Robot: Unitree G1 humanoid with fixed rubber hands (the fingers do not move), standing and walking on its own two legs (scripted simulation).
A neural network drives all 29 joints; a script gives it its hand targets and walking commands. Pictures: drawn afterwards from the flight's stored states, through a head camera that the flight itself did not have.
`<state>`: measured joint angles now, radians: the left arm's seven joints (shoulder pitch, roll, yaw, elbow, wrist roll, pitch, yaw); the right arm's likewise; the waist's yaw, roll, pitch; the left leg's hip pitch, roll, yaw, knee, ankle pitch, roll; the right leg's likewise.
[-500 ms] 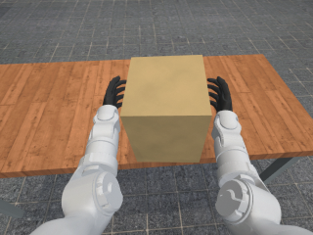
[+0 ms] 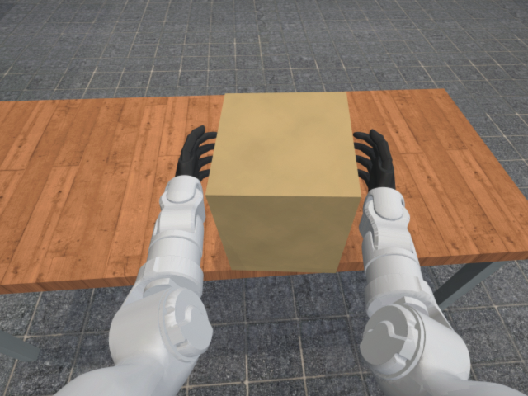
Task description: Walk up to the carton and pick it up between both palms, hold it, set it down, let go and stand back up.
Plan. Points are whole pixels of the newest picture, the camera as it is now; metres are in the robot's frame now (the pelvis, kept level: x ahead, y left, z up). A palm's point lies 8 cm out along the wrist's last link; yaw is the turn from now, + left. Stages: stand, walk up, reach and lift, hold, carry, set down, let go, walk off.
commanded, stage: set down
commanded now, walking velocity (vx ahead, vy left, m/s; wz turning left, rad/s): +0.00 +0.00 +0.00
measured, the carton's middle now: (283, 188) +0.46 +0.00 +0.03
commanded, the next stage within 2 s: none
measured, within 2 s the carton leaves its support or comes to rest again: rests again in 0.28 s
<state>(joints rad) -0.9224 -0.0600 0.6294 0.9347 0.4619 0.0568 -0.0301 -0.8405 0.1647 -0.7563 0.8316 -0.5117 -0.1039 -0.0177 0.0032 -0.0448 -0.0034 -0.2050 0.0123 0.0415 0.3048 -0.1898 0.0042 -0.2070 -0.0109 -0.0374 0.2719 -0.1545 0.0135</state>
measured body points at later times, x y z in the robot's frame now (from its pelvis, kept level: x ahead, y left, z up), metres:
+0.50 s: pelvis +0.01 +0.00 +0.00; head +0.07 +0.01 +0.44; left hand +0.46 +0.14 +0.08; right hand +0.43 -0.15 +0.09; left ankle -0.03 +0.11 -0.75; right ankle -0.02 -0.12 -0.75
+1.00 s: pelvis +0.00 +0.00 +0.00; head +0.08 +0.02 +0.44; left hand +0.46 +0.14 +0.08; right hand +0.43 -0.16 +0.08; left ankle -0.03 +0.11 -0.75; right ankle -0.02 -0.12 -0.75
